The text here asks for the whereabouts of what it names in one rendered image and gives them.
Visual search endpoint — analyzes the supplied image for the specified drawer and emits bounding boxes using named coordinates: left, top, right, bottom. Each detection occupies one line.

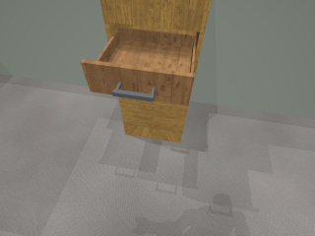
left=81, top=27, right=197, bottom=106

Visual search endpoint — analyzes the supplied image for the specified cabinet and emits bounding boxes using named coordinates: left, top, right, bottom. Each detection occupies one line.
left=99, top=0, right=212, bottom=144

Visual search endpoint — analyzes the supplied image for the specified handle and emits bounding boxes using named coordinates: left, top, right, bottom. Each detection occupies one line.
left=112, top=82, right=156, bottom=102

